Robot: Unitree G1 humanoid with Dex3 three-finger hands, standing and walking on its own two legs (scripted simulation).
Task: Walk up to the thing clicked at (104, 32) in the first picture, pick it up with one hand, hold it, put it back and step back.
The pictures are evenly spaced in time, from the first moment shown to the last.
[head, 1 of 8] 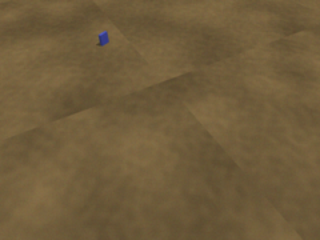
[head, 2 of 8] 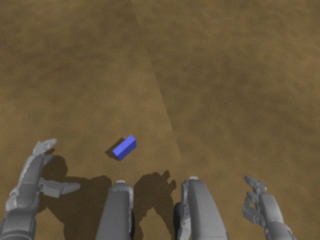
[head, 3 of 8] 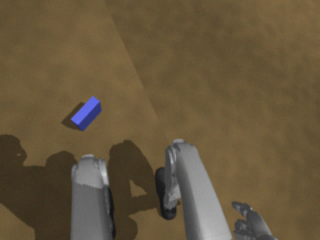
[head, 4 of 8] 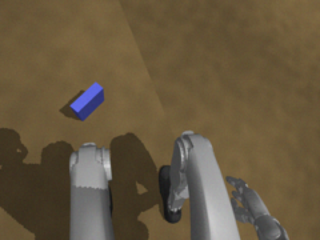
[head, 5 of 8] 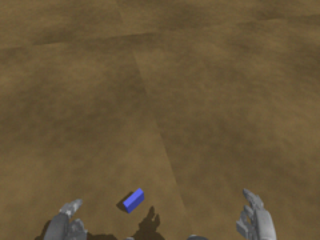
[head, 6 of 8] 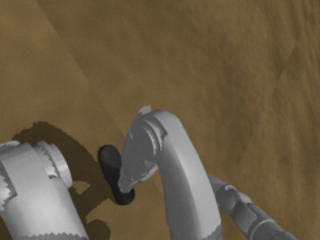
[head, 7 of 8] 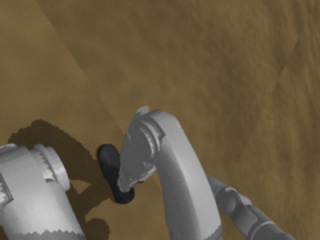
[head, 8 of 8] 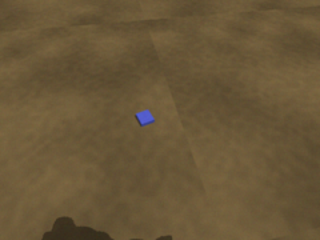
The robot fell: no
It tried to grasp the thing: yes
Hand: left
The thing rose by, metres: 0.68
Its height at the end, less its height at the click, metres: -0.05
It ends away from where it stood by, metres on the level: 0.06
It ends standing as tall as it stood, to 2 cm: no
